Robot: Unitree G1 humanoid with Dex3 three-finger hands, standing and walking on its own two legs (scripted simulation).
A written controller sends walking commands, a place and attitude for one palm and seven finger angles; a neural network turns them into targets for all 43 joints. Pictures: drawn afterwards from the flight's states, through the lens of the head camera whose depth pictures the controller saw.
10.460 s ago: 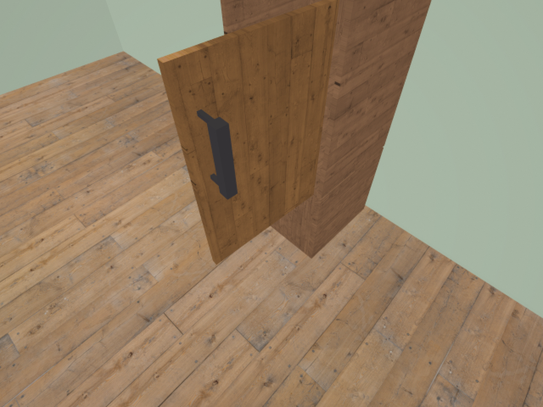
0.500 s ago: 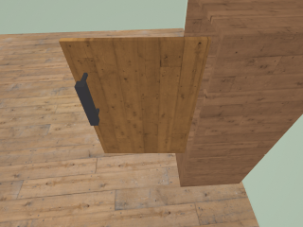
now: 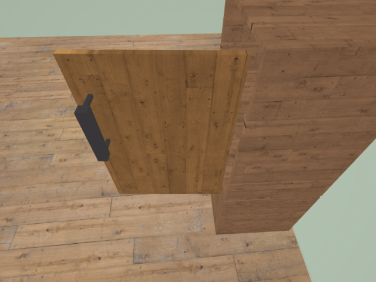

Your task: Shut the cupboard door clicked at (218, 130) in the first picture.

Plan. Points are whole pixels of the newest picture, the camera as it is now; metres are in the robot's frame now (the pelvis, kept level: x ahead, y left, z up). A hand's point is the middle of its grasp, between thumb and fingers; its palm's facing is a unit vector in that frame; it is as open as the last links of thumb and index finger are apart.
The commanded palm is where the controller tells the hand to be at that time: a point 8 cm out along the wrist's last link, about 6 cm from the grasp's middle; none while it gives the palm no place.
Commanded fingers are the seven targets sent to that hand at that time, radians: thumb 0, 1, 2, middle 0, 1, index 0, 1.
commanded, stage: raise the hand and make a fist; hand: left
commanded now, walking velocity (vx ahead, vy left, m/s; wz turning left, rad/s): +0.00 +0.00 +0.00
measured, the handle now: (96, 129) +0.45 +0.26 +0.06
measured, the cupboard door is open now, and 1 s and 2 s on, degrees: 87 87 87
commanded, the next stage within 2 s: bring the fist close to the handle in 2.00 s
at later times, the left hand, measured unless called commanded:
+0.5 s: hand out of the picture +0.13 +0.16 -0.06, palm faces +0.08 -1.00 +0.00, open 6.2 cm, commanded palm +0.11 +0.22 -0.04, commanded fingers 0.00 0.90 0.90 -0.58 -0.72 -0.58 -0.72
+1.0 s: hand (100, 260) +0.16 +0.18 +0.00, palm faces +0.07 -1.00 -0.05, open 3.8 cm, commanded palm +0.13 +0.23 +0.01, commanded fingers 0.00 0.90 0.90 -1.04 -1.22 -1.04 -1.22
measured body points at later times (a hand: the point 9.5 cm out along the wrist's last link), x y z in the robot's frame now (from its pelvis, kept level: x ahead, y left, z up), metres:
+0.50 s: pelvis -0.04 -0.04 -0.09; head +0.00 -0.03 +0.36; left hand +0.12 +0.21 -0.06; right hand +0.21 -0.28 -0.11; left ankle -0.04 +0.10 -0.74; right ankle +0.01 -0.13 -0.74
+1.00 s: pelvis -0.04 -0.02 -0.07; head +0.01 -0.02 +0.38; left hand +0.15 +0.23 +0.01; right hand +0.12 -0.25 -0.15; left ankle -0.04 +0.10 -0.74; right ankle +0.01 -0.13 -0.74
